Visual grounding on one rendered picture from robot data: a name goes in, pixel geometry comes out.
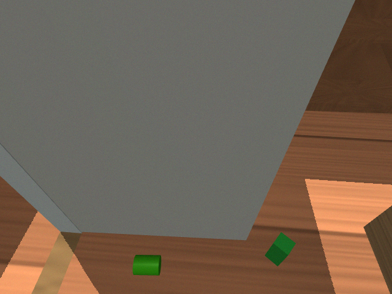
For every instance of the bookshelf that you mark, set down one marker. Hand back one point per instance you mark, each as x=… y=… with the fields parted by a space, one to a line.
x=358 y=75

